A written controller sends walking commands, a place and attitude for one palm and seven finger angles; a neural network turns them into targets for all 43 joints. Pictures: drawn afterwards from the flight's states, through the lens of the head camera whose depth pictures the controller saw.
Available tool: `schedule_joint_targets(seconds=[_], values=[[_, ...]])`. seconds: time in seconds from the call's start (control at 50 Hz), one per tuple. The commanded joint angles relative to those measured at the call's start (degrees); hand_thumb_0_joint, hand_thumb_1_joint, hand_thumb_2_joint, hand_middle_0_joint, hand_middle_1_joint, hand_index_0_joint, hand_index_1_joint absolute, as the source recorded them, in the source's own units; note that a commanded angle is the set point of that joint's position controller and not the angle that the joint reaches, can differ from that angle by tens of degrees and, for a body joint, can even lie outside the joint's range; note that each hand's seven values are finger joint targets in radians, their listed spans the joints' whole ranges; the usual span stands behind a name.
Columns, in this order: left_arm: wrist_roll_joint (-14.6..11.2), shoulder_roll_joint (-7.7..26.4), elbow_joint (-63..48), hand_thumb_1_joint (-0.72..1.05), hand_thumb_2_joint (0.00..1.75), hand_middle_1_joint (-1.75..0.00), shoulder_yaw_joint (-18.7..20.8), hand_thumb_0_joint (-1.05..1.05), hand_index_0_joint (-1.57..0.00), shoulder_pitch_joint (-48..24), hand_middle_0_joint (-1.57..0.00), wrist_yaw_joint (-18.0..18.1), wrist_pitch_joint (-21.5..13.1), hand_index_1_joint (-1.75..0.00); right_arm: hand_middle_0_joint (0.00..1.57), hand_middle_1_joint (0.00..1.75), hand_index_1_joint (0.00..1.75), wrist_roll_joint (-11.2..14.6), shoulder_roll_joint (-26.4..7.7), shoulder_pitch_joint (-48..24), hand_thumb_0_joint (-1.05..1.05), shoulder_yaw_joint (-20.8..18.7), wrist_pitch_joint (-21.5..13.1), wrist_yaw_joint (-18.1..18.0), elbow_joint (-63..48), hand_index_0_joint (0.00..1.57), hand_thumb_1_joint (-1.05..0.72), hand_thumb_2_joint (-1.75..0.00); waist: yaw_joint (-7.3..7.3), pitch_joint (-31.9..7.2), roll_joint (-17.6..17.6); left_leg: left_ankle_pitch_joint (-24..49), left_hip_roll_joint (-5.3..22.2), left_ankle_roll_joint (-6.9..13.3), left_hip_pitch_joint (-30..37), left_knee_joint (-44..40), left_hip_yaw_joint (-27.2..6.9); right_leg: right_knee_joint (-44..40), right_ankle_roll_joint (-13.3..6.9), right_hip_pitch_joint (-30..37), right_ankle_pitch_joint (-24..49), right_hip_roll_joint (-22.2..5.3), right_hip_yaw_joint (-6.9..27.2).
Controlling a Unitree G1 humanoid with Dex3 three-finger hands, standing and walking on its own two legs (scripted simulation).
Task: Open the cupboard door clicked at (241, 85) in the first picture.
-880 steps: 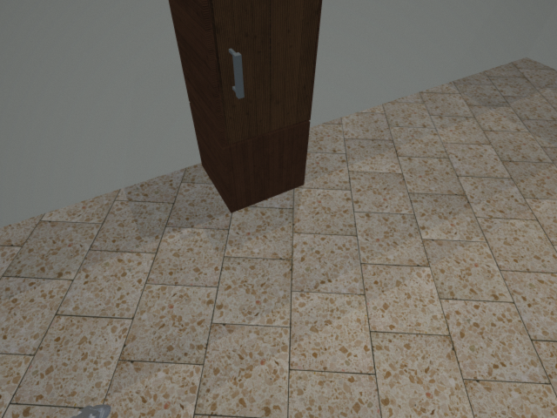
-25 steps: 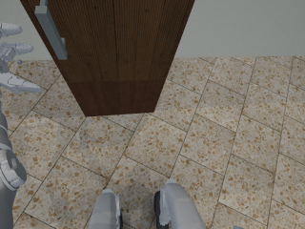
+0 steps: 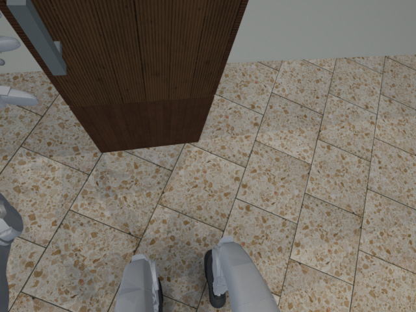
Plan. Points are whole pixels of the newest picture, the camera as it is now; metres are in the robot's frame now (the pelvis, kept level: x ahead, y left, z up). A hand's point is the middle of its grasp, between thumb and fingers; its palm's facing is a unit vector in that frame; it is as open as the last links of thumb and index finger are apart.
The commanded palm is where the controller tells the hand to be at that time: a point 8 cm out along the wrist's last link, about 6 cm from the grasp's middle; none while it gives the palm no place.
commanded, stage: move the hooked fingers beside the handle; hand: left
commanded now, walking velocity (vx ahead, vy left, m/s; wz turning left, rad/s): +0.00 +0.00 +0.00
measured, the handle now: (42, 29) +0.58 +0.22 +0.06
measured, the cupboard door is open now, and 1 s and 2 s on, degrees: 0 0 0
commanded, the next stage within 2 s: slide the fingers in behind the handle in 0.54 s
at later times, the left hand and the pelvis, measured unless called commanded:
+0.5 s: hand out of the picture +0.52 +0.27 +0.05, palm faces +0.06 -1.00 -0.03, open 14.0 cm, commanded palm +0.51 +0.30 +0.06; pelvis +0.00 +0.00 +0.00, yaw +1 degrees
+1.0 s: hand (13, 66) +0.52 +0.25 +0.06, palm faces +0.04 -1.00 -0.02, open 14.0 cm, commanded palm +0.50 +0.28 +0.05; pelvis +0.00 +0.00 +0.00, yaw +1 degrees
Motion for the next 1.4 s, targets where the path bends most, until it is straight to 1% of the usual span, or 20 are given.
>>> schedule_joint_targets(seconds=[0.0, 0.06, 0.12, 0.18, 0.22, 0.28, 0.32, 0.48, 0.52, 0.66, 0.7, 0.86, 0.92, 0.96, 1.02, 1.06, 1.1, 1.18, 1.26, 1.38], values=[[-2.1, 19.3, -16.7, -0.5, 0.3, -1.2, 2.8, 0.0, -0.3, -20.6, -0.3, 0.7, -5.1, -1.2, 0.2, 0.3, 0.3, -0.1, -12.2, 11.6, 0.0, -5.2, -0.3, -0.3, -1.5, 0.2, -0.9, -0.9, 1.98, -37.4, 15.4, 38.8, -0.6, -1.2, 29.7, -8.6, -4.8, -4.3, -2.3, 17.7, 18.4, 2.8, 0.8], [-2.3, 15.7, -12.7, -0.5, 0.3, -1.2, 0.1, 0.0, -0.3, -20.0, -0.3, 0.2, -4.0, -1.2, 0.2, 0.3, 0.3, 0.1, -12.0, 11.1, 0.0, -5.0, -0.2, -0.4, -0.8, 0.2, -0.9, -0.9, 0.62, -31.2, 12.5, 34.2, -0.6, -0.8, 26.9, -9.2, -4.6, -5.5, -2.0, 16.4, 16.0, 2.8, 0.7], [-2.4, 16.4, -13.1, -0.5, 0.3, -1.2, 0.6, 0.0, -0.3, -19.7, -0.3, -0.1, -4.1, -1.2, 0.2, 0.3, 0.3, 0.0, -12.2, 11.3, 0.0, -5.2, -0.3, -0.7, -0.6, 0.2, -0.9, -0.9, 1.54, -33.8, 14.3, 35.7, -0.8, -1.1, 28.7, -9.1, -4.7, -5.3, -2.2, 16.8, 16.4, 2.7, 0.7], [-3.0, 13.1, -12.8, -0.5, 0.3, -1.2, -1.3, 0.0, -0.3, -18.6, -0.3, -0.2, -4.3, -1.2, 0.2, 0.3, 0.3, 0.1, -11.8, 11.2, 0.0, -5.2, -0.4, -0.6, -0.8, 0.2, -0.9, -0.9, 1.09, -32.0, 14.0, 37.4, -0.7, -1.0, 29.3, -9.1, -4.8, -5.4, -2.4, 15.8, 17.2, 2.7, 0.5], [-3.0, 15.2, -13.1, -0.5, 0.3, -1.2, 0.4, 0.0, -0.3, -17.5, -0.3, -0.1, -4.5, -1.2, 0.2, 0.3, 0.3, 0.1, -12.1, 11.1, 0.0, -5.4, -0.1, -0.6, -1.0, 0.2, -0.9, -0.9, 1.71, -33.1, 12.3, 37.6, -0.7, -1.1, 28.7, -9.2, -4.8, -5.3, -2.2, 17.5, 17.8, 2.8, 0.6], [-3.1, 12.5, -12.0, -0.5, 0.3, -1.2, -1.8, 0.0, -0.3, -19.7, -0.3, 0.2, -4.6, -1.2, 0.2, 0.3, 0.3, 0.2, -11.7, 10.6, 0.0, -5.1, -0.2, -0.6, -1.0, 0.2, -0.9, -0.9, 0.36, -29.9, 11.4, 35.1, -0.9, -0.8, 26.8, -9.1, -4.5, -5.3, -2.3, 16.4, 17.2, 2.7, 0.6], [-2.6, 15.5, -12.7, -0.5, 0.3, -1.2, 0.1, 0.0, -0.3, -19.4, -0.3, 0.5, -5.1, -1.2, 0.2, 0.3, 0.3, 0.1, -12.0, 10.3, 0.0, -5.1, -0.2, -0.7, -1.3, 0.2, -0.9, -0.9, 1.62, -31.9, 13.5, 35.2, -1.0, -1.1, 27.3, -9.2, -4.5, -5.0, -2.4, 17.1, 16.7, 2.6, 0.8], [-2.4, 14.5, -12.8, -0.5, 0.3, -1.2, -0.8, 0.0, -0.3, -20.9, -0.3, 0.9, -5.6, -1.2, 0.2, 0.3, 0.3, 0.2, -11.9, 10.0, 0.0, -5.0, -0.2, -0.7, -1.2, 0.2, -0.9, -0.9, 0.89, -32.5, 12.6, 34.8, -1.0, -1.1, 27.6, -8.7, -4.8, -4.6, -2.4, 16.5, 16.4, 2.6, 0.7], [-2.2, 14.1, -13.6, -0.5, 0.3, -1.2, -1.4, 0.0, -0.3, -21.2, -0.3, 0.9, -5.4, -1.2, 0.2, 0.3, 0.3, 0.1, -11.9, 10.0, 0.0, -5.0, -0.2, -0.7, -1.1, 0.2, -0.9, -0.9, 1.26, -33.9, 14.8, 35.7, -0.9, -1.4, 29.1, -8.8, -4.9, -4.7, -2.3, 16.1, 16.1, 2.6, 0.7], [-2.4, 14.5, -11.3, -0.5, 0.3, -1.2, -1.0, 0.0, -0.3, -20.8, -0.3, 0.9, -4.7, -1.2, 0.2, 0.3, 0.3, 0.2, -11.8, 9.8, 0.0, -4.7, -0.4, -0.8, -1.2, 0.2, -0.9, -0.9, 0.62, -31.8, 10.5, 29.4, -1.3, -0.4, 23.1, -8.7, -3.8, -5.1, -2.1, 18.5, 15.5, 2.7, 1.3], [-2.3, 14.8, -12.1, -0.5, 0.3, -1.2, -1.0, 0.0, -0.3, -20.9, -0.3, 0.8, -5.2, -1.2, 0.2, 0.3, 0.3, 0.2, -11.8, 10.0, 0.0, -4.7, -0.5, -0.7, -1.2, 0.2, -0.9, -0.9, 1.24, -32.5, 12.8, 30.5, -1.3, -0.7, 24.8, -9.0, -4.1, -4.8, -2.4, 17.9, 15.3, 2.7, 1.1], [-2.8, 12.7, -14.4, -0.5, 0.3, -1.2, -1.2, 0.0, -0.3, -19.7, -0.3, 1.9, -5.3, -1.2, 0.2, 0.3, 0.3, 0.0, -11.7, 10.2, 0.0, -5.2, -0.5, -0.4, -1.1, 0.2, -0.9, -0.9, 1.67, -34.0, 12.3, 31.2, -1.3, -0.8, 26.0, -9.4, -4.1, -5.1, -2.3, 18.6, 15.6, 2.6, 1.0], [-3.0, 8.3, -16.7, -0.5, 0.3, -1.2, -3.9, 0.0, -0.3, -19.9, -0.3, 2.8, -5.7, -1.2, 0.2, 0.3, 0.3, 0.0, -11.2, 10.4, 0.0, -5.6, -0.6, 0.0, -0.8, 0.2, -0.9, -0.9, 1.37, -34.2, 14.7, 35.6, -0.9, -1.7, 31.0, -9.8, -4.9, -5.5, -2.4, 15.6, 15.6, 2.7, 0.4], [-3.3, 8.8, -14.9, -0.5, 0.3, -1.2, -2.9, 0.0, -0.3, -19.5, -0.3, 3.7, -5.4, -1.2, 0.2, 0.3, 0.3, 0.0, -11.3, 10.2, 0.0, -5.5, -0.6, 0.0, -0.7, 0.2, -0.9, -0.9, 1.01, -31.9, 11.4, 31.7, -1.2, -1.1, 27.4, -10.0, -4.4, -5.9, -2.2, 17.1, 14.8, 2.7, 0.6], [-2.5, 8.4, -14.0, -0.5, 0.3, -1.2, -3.1, 0.0, -0.3, -19.0, -0.3, 4.8, -5.9, -1.2, 0.2, 0.3, 0.3, -0.1, -11.0, 10.0, 0.0, -5.4, -0.7, 0.0, -0.7, 0.2, -0.9, -0.9, 1.55, -31.0, 12.0, 30.6, -1.4, -1.2, 26.9, -10.5, -4.2, -5.8, -2.4, 17.1, 14.2, 2.6, 0.6], [-2.2, 9.4, -13.7, -0.5, 0.3, -1.2, -2.6, 0.0, -0.3, -20.3, -0.3, 5.6, -6.3, -1.2, 0.2, 0.3, 0.3, -0.2, -11.2, 9.9, 0.0, -5.3, -0.8, -0.2, -0.8, 0.2, -0.9, -0.9, 1.1, -29.8, 9.3, 27.8, -1.6, -0.8, 24.2, -10.5, -3.8, -6.1, -2.2, 18.5, 13.5, 2.5, 1.1], [-1.9, 7.9, -14.2, -0.5, 0.3, -1.2, -3.9, 0.0, -0.3, -20.8, -0.3, 5.7, -7.2, -1.2, 0.2, 0.3, 0.3, -0.2, -10.9, 9.8, 0.0, -5.3, -1.0, -0.1, -0.8, 0.2, -0.9, -0.9, 1.34, -31.4, 12.3, 28.7, -1.7, -1.0, 26.1, -10.4, -3.7, -5.8, -2.4, 17.7, 13.6, 2.5, 1.1], [-2.3, 4.4, -13.8, -0.5, 0.3, -1.2, -6.0, 0.0, -0.3, -21.3, -0.3, 6.0, -7.8, -1.2, 0.2, 0.3, 0.3, -0.4, -10.7, 10.1, 0.0, -5.5, -1.1, 0.0, -0.5, 0.2, -0.9, -0.9, 0.51, -31.6, 11.2, 31.6, -1.5, -1.2, 27.8, -10.0, -4.3, -5.3, -2.5, 16.7, 15.0, 2.5, 0.8], [-2.3, 5.2, -14.6, -0.5, 0.3, -1.2, -4.4, 0.0, -0.3, -19.3, -0.3, 6.7, -7.4, -1.2, 0.2, 0.3, 0.3, -0.5, -10.7, 10.0, 0.0, -5.7, -0.7, 0.2, -1.0, 0.2, -0.9, -0.9, 1.89, -33.5, 11.2, 32.8, -1.6, -1.4, 27.4, -10.1, -3.9, -5.2, -2.4, 19.1, 16.8, 2.4, 0.9], [-2.1, 3.0, -15.9, -0.5, 0.3, -1.2, -6.0, 0.0, -0.3, -21.5, -0.3, 8.4, -8.2, -1.2, 0.2, 0.3, 0.3, -0.5, -10.4, 10.2, 0.0, -5.9, -0.7, 0.4, -0.7, 0.2, -0.9, -0.9, 1.12, -33.0, 10.1, 32.1, -1.6, -1.3, 27.8, -10.2, -4.1, -5.2, -2.5, 18.6, 16.5, 2.5, 0.9]])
